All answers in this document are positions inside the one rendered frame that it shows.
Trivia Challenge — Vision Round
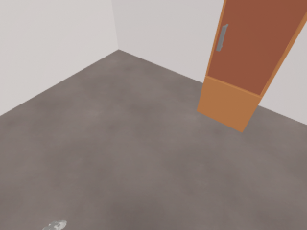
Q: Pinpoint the left robot hand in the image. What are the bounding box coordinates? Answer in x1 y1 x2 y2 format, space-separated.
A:
43 220 67 230

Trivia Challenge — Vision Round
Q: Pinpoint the handle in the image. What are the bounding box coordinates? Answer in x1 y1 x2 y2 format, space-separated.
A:
216 24 228 52

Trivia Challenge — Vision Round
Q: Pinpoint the cupboard door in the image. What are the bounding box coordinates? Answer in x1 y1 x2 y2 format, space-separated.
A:
207 0 307 95

